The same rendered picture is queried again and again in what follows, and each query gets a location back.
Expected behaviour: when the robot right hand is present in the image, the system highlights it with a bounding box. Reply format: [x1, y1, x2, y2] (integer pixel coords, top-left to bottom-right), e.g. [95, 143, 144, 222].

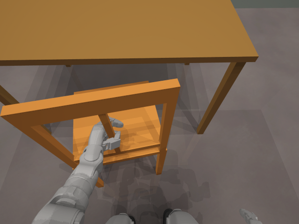
[239, 209, 262, 224]

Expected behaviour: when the left robot forearm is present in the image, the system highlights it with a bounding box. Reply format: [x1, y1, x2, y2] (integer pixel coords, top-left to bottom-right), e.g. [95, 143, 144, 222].
[32, 144, 104, 224]

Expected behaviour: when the robot left hand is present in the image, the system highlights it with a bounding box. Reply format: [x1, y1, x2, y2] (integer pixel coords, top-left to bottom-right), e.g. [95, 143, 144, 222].
[88, 117, 123, 151]

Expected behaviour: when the chair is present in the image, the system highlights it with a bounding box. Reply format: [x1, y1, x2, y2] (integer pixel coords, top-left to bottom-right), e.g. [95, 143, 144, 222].
[0, 78, 180, 188]

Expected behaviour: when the robot thigh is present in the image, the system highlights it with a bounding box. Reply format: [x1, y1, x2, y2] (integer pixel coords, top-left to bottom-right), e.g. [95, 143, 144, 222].
[105, 215, 134, 224]
[166, 211, 198, 224]

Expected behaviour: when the table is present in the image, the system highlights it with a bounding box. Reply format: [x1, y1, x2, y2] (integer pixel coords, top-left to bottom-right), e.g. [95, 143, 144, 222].
[0, 0, 259, 134]

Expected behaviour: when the left robot thigh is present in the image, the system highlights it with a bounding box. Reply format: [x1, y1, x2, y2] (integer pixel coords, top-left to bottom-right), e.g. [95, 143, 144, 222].
[105, 215, 134, 224]

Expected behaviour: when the right robot thigh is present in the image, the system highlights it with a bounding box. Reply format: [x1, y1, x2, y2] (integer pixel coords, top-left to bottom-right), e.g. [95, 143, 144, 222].
[166, 211, 198, 224]

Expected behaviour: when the left robot upper arm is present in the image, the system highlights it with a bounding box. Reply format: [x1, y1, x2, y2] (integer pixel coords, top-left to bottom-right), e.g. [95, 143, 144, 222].
[34, 203, 85, 224]

